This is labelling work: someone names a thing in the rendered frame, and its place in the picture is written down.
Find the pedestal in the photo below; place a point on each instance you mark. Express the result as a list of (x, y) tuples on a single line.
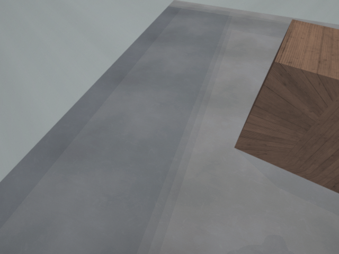
[(294, 121)]

